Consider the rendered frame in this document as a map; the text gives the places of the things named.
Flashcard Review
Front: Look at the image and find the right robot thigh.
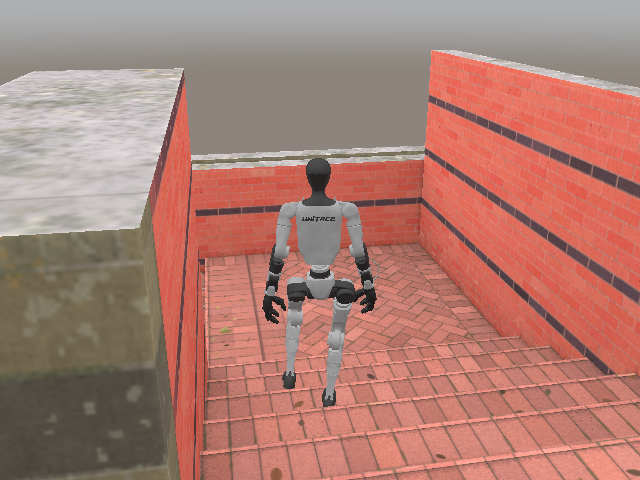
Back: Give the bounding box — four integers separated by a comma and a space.
327, 278, 355, 350

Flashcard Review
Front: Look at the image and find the robot left hand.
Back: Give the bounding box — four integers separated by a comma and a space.
262, 294, 286, 324

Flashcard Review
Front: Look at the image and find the left robot forearm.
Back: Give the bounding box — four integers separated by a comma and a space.
264, 244, 284, 296

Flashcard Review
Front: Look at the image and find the robot right hand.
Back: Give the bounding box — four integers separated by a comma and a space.
353, 286, 377, 314

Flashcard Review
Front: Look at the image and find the robot left foot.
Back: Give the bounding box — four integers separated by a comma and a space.
282, 371, 296, 389

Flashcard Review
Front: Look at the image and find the right robot forearm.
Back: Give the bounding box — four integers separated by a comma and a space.
355, 242, 374, 290

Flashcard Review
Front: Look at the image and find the robot left upper arm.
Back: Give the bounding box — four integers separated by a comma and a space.
274, 202, 298, 259

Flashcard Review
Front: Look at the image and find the robot right upper arm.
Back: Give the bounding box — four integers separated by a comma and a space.
339, 201, 365, 257

